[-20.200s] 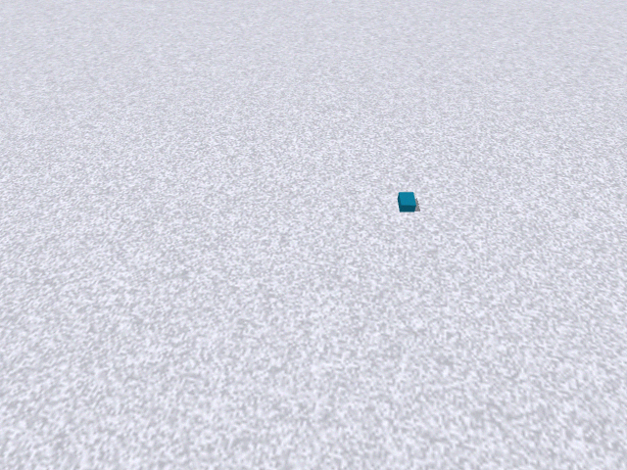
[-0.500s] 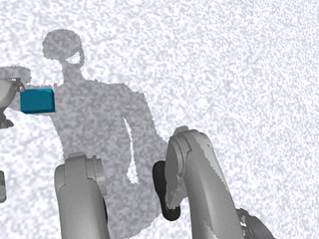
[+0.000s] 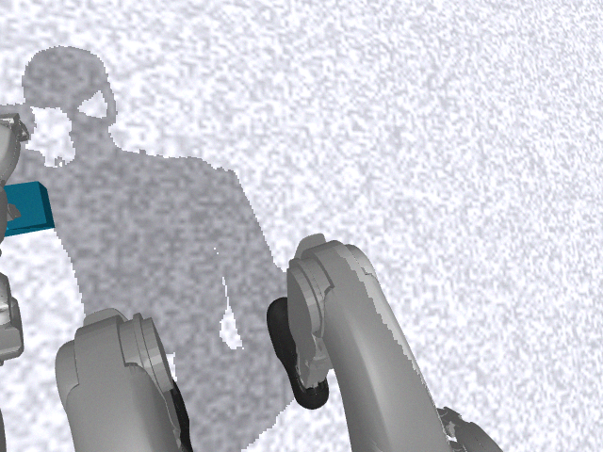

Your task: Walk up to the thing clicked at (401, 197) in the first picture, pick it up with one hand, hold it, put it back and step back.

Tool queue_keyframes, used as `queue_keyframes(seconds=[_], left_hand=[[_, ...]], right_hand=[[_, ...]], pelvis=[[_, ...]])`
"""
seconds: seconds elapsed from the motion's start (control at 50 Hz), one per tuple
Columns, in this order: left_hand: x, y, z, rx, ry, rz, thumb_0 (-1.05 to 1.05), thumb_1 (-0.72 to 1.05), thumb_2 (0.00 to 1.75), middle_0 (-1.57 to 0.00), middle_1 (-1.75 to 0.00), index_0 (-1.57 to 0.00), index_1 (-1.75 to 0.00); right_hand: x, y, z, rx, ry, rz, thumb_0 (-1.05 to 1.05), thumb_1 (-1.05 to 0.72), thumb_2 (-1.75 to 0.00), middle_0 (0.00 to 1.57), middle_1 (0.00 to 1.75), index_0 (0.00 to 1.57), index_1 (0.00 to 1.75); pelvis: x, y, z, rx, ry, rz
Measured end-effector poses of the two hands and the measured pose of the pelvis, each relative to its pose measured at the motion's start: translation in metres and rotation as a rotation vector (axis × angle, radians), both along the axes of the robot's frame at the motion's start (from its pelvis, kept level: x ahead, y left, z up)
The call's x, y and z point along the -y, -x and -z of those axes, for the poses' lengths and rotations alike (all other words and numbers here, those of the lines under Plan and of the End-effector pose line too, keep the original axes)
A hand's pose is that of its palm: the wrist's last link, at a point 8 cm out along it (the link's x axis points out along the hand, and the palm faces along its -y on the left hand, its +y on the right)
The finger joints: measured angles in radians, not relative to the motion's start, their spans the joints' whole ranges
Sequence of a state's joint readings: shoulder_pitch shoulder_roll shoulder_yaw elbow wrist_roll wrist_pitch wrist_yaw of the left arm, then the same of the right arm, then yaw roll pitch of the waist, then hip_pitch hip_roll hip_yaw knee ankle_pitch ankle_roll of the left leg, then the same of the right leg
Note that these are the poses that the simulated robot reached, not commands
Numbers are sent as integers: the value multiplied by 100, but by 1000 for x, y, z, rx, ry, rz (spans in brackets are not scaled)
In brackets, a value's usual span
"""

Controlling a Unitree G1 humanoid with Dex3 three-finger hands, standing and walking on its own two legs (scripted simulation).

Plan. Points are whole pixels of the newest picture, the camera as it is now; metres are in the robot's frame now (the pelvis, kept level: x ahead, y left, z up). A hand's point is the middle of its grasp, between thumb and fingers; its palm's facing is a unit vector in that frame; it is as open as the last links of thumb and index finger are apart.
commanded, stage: approach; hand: left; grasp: from above
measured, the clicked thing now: (15, 210) +0.50 +0.26 -0.31
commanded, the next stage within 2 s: close in in 0.12 s
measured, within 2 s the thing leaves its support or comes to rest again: neither
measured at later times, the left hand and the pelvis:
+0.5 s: hand out of the picture +0.47 +0.26 -0.21, palm faces -0.45 -0.03 -0.89, open 12.0 cm; pelvis -0.01 +0.00 -0.01, yaw -1 degrees
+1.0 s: hand (1, 224) +0.47 +0.27 -0.27, palm faces -0.51 -0.07 -0.86, open 12.4 cm; pelvis +0.00 +0.00 -0.02, yaw -3 degrees
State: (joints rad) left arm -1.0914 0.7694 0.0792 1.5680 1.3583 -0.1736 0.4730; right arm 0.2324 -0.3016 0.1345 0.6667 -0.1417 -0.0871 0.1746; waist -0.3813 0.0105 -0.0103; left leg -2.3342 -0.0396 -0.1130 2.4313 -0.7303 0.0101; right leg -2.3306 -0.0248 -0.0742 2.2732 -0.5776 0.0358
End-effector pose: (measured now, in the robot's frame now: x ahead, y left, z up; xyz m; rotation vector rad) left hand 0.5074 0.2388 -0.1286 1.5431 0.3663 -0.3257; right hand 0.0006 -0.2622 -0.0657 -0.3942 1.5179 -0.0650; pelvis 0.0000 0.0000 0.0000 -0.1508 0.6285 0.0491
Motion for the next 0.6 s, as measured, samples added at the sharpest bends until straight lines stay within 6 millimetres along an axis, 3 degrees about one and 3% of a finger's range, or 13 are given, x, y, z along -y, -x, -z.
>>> queue_keyframes(seconds=[0.1,0.24,0.44,0.6], left_hand=[[-21,19,-3,-50,-20,-42,0,-7,64,-48,-61,-48,-60],[-44,40,-3,-126,14,-22,0,-10,65,-45,-65,-46,-63],[-31,34,14,-55,78,79,0,-14,67,-40,-67,-42,-65],[-21,26,34,-35,41,51,0,-17,72,-39,-65,-38,-65]], right_hand=[[0,2,6,-23,-30,10,1,-90,-89,20,30,20,30],[11,-18,6,-20,0,-74,1,-90,-89,20,30,20,30],[21,-40,-10,20,98,-163,0,-90,-89,20,30,20,30],[8,-27,-8,27,60,-153,0,-90,-89,20,30,20,30]], pelvis=[[1,2,-3,8,-8,-6],[2,7,-6,30,-4,-15],[-2,7,3,52,21,-10],[-3,4,10,48,26,-2]])
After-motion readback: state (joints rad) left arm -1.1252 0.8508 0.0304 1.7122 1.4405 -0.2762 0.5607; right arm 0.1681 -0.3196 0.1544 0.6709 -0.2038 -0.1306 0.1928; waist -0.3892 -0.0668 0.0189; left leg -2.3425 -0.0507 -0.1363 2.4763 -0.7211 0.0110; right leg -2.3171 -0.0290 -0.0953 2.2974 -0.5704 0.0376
